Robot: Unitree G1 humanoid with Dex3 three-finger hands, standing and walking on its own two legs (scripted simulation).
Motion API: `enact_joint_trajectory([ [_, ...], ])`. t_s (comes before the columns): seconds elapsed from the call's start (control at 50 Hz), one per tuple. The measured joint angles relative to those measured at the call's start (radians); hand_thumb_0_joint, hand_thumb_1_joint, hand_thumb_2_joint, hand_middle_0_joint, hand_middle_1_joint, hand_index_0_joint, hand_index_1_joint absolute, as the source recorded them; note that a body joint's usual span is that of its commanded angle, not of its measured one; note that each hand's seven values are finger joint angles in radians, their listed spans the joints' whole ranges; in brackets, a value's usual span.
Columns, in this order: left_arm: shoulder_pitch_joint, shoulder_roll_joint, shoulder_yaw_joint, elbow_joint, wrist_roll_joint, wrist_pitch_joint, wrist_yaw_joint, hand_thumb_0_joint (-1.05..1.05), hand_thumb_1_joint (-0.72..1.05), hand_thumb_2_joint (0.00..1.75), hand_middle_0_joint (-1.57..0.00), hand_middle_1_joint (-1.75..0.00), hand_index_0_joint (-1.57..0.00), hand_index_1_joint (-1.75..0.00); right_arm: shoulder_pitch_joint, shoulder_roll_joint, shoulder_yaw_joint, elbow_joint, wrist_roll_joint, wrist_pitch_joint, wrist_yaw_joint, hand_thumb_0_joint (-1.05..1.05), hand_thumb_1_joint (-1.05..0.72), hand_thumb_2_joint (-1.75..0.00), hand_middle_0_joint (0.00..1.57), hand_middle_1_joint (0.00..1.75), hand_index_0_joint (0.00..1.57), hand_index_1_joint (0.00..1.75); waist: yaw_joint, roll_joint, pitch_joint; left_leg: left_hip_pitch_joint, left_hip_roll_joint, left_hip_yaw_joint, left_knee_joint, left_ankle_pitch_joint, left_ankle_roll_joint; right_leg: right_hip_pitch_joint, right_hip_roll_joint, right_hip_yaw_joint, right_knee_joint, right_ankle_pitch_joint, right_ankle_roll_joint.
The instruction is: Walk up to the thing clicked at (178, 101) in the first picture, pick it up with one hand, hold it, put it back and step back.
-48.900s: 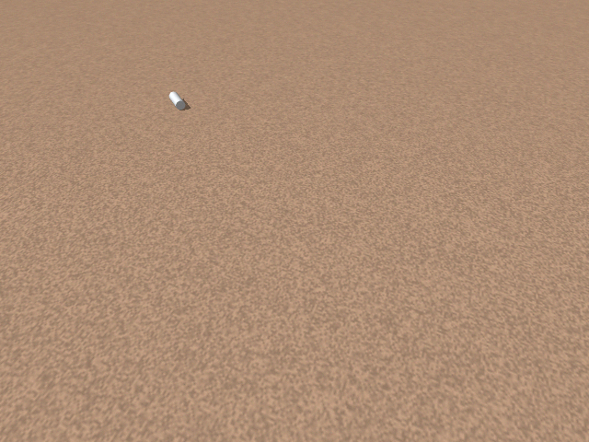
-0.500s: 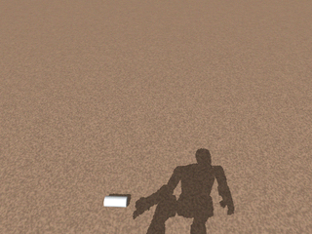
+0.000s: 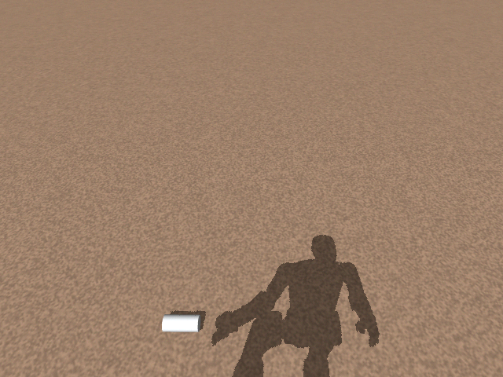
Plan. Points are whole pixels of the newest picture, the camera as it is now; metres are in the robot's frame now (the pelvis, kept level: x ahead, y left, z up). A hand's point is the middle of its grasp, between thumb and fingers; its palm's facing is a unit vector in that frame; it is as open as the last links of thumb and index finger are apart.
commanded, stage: stand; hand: left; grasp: from above
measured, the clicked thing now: (181, 323) +0.46 +0.30 -0.75
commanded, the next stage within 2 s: step back in 1.26 s
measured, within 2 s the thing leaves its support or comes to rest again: neither
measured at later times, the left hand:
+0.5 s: hand out of the picture +0.09 +0.24 -0.16, palm faces -0.01 -0.94 -0.33, open 7.4 cm
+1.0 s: hand out of the picture +0.09 +0.24 -0.16, palm faces -0.03 -0.94 -0.34, open 7.4 cm
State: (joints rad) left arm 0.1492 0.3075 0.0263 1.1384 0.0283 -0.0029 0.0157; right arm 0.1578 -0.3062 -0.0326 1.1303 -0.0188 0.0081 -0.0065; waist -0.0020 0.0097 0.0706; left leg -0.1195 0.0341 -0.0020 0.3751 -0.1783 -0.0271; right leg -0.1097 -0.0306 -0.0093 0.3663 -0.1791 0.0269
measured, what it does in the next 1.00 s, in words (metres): stands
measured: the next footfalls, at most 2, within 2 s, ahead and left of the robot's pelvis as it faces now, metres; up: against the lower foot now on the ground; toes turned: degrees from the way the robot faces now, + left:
right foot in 1.88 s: -0.06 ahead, -0.11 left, +0.00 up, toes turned -2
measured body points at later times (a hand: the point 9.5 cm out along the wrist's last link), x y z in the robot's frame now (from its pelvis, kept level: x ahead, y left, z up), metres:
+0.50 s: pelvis +0.01 +0.00 +0.00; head +0.02 -0.01 +0.45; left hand +0.09 +0.29 -0.13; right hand +0.08 -0.29 -0.14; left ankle +0.02 +0.14 -0.75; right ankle +0.02 -0.14 -0.75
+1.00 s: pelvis +0.02 -0.01 +0.00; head +0.03 -0.01 +0.45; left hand +0.09 +0.29 -0.13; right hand +0.08 -0.30 -0.14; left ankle +0.02 +0.14 -0.75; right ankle +0.02 -0.14 -0.75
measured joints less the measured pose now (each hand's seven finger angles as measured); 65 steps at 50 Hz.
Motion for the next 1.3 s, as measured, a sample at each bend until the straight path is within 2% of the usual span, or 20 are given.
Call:
enact_joint_trajectory([
  [1.26, -0.041, 0.027, -0.012, -0.007, -0.013, -0.007, -0.015, 0.00, 0.90, 0.90, -0.21, -0.30, -0.21, -0.30, -0.050, -0.025, 0.017, 0.010, 0.007, -0.010, 0.008, 0.01, -0.91, -0.90, 0.20, 0.30, 0.20, 0.30, -0.006, -0.002, -0.011, 0.024, 0.014, 0.012, -0.051, -0.008, -0.014, 0.005, 0.013, 0.009, -0.024, -0.017, -0.012],
  [1.3, -0.045, 0.029, 0.000, -0.023, -0.022, -0.003, -0.017, 0.00, 0.90, 0.90, -0.21, -0.30, -0.21, -0.30, -0.060, -0.029, 0.014, -0.003, 0.012, 0.001, 0.013, 0.01, -0.91, -0.90, 0.20, 0.30, 0.20, 0.30, -0.008, 0.000, -0.003, -0.007, 0.017, 0.009, -0.015, -0.020, -0.013, -0.018, 0.017, 0.007, -0.002, -0.023, -0.014],
])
